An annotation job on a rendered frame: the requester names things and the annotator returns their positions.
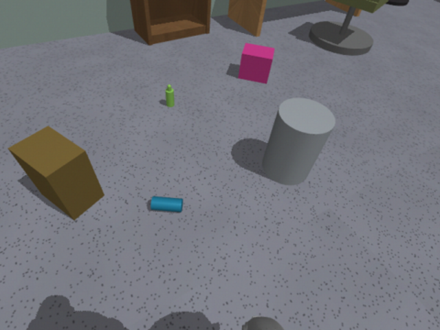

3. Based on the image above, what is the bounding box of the bookshelf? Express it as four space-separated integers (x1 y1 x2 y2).
130 0 211 45

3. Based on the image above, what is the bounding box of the office chair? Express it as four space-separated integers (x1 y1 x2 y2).
309 0 388 56

